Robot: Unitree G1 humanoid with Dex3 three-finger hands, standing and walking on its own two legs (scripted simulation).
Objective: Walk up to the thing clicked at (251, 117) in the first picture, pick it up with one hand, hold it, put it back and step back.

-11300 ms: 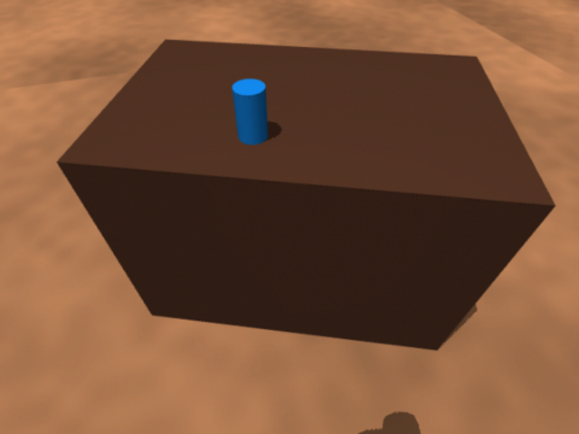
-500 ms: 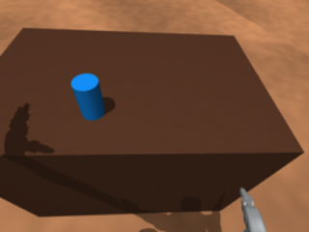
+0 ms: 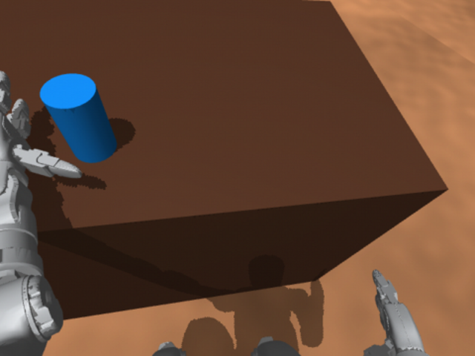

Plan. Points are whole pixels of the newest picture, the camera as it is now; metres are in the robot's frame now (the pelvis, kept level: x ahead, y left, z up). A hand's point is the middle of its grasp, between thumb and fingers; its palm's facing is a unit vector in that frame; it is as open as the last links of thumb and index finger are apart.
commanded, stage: close in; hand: left
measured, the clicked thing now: (83, 121) +0.49 +0.21 +0.09
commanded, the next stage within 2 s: rest palm in 0.24 s
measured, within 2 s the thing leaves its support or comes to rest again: leaves its support in 1.54 s
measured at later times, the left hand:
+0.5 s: hand (74, 139) +0.45 +0.21 +0.09, palm faces +0.21 -0.98 +0.00, open 17.7 cm
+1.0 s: hand (82, 129) +0.48 +0.21 +0.09, palm faces +0.21 -0.98 -0.01, open 13.7 cm
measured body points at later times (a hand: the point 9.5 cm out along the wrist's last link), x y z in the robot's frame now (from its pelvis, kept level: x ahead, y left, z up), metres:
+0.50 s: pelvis +0.00 -0.01 +0.00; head +0.07 +0.01 +0.44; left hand +0.44 +0.27 +0.09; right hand +0.15 -0.27 -0.04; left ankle +0.01 +0.11 -0.69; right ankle -0.01 -0.15 -0.69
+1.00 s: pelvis +0.00 -0.01 +0.00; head +0.08 +0.01 +0.44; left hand +0.46 +0.26 +0.09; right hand +0.15 -0.26 -0.04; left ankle +0.01 +0.11 -0.69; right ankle -0.01 -0.15 -0.69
